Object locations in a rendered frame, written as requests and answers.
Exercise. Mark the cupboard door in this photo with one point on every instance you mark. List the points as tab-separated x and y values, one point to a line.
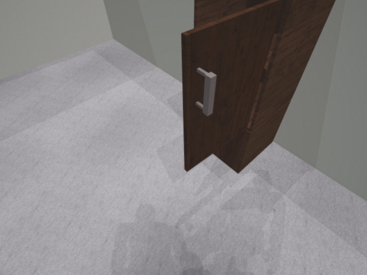
235	48

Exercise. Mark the handle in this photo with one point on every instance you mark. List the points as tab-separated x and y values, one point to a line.
209	91

